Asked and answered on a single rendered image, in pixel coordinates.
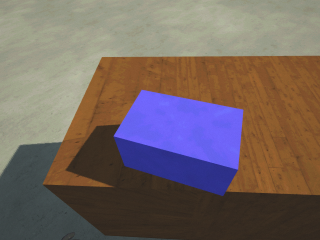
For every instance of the pedestal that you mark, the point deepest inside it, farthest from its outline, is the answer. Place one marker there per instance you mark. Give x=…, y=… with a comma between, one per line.
x=274, y=195

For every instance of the carton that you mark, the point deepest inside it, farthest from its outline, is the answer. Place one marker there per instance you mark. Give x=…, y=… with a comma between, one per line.
x=191, y=142

